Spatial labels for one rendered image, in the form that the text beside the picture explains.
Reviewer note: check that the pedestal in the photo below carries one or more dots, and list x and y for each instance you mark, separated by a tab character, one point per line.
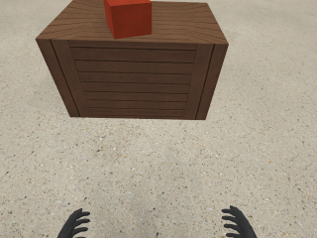
170	74

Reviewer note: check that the left robot hand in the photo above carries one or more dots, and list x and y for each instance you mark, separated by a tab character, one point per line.
68	231

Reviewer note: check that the carton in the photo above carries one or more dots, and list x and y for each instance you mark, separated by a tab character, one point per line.
129	18

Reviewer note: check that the right robot hand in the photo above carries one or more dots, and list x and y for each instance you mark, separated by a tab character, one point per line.
243	226

